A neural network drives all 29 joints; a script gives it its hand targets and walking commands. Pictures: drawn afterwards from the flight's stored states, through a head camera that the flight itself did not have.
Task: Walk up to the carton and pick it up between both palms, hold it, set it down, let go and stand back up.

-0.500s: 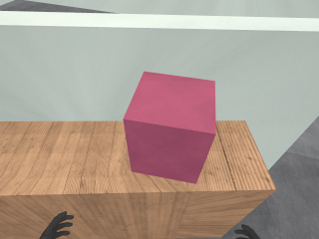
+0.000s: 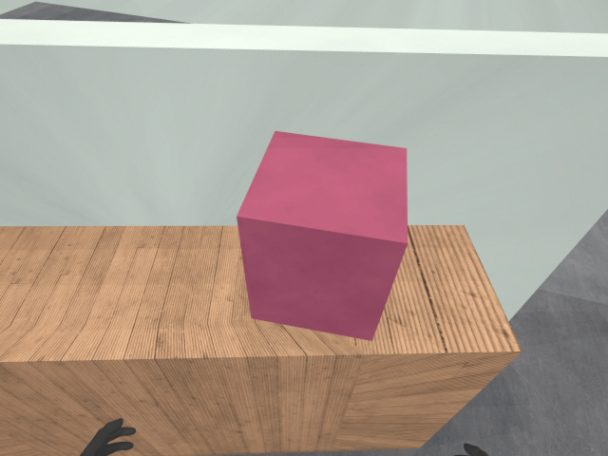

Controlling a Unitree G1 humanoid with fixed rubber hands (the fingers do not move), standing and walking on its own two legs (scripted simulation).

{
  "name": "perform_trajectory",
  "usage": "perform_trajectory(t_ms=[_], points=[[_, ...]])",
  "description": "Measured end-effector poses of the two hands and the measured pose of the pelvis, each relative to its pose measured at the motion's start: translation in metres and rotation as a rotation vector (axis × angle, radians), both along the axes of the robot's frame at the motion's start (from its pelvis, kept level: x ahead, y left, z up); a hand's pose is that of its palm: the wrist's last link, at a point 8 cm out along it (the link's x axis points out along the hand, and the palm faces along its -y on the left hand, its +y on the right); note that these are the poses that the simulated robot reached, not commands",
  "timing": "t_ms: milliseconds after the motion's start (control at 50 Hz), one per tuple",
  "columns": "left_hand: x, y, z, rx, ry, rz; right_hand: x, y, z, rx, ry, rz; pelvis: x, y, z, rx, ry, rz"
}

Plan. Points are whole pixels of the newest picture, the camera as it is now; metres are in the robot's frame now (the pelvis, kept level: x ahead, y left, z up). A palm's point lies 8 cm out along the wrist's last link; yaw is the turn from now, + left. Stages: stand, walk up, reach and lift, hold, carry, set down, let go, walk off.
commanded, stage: stand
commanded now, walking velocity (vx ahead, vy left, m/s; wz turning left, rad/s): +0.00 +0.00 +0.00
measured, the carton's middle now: (324, 238) +0.44 -0.04 +0.03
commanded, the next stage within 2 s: walk up in 0.26 s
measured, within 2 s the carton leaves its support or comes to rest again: neither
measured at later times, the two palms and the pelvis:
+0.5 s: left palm out of the picture +0.10 +0.28 -0.10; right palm out of the picture +0.08 -0.27 -0.12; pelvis -0.01 +0.00 +0.00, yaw +0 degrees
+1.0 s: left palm out of the picture +0.09 +0.22 -0.09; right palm out of the picture +0.05 -0.39 -0.11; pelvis -0.02 -0.08 +0.00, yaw -3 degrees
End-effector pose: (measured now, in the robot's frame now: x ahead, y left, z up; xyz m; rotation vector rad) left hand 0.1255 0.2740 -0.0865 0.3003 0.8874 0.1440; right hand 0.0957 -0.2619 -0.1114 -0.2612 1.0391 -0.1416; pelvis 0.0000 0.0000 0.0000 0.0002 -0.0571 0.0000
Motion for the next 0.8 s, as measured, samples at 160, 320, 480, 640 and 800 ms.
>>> perform_trajectory(t_ms=[160,320,480,640,800], points=[[-0.011,0.001,-0.004,0.000,0.026,0.008,-0.008,-0.001,-0.003,-0.001,0.020,-0.005,-0.005,0.000,0.000,0.000,-0.009,0.000],[-0.020,0.003,-0.007,0.001,0.048,0.015,-0.013,-0.002,-0.004,-0.001,0.034,-0.008,-0.008,0.000,0.000,0.000,-0.018,0.000],[-0.027,0.005,-0.010,0.005,0.074,0.023,-0.016,-0.003,-0.005,-0.005,0.043,-0.011,-0.010,0.000,0.000,0.000,-0.023,0.000],[-0.040,0.008,-0.010,0.071,0.183,0.008,-0.036,-0.054,0.000,-0.091,0.067,-0.036,-0.017,-0.022,-0.001,0.003,-0.023,-0.019],[-0.044,-0.032,-0.009,0.104,0.212,-0.017,-0.046,-0.115,-0.006,-0.118,0.094,-0.046,-0.022,-0.066,-0.006,0.041,-0.030,-0.037]])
